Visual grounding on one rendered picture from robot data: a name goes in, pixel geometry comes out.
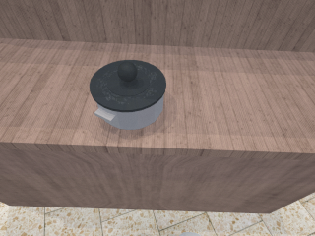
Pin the lid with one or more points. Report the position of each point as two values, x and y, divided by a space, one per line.
114 94

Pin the table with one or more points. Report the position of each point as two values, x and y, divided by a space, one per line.
237 129

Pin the pot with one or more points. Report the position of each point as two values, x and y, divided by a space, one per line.
131 120

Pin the knob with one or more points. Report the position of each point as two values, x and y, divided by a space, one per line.
127 71

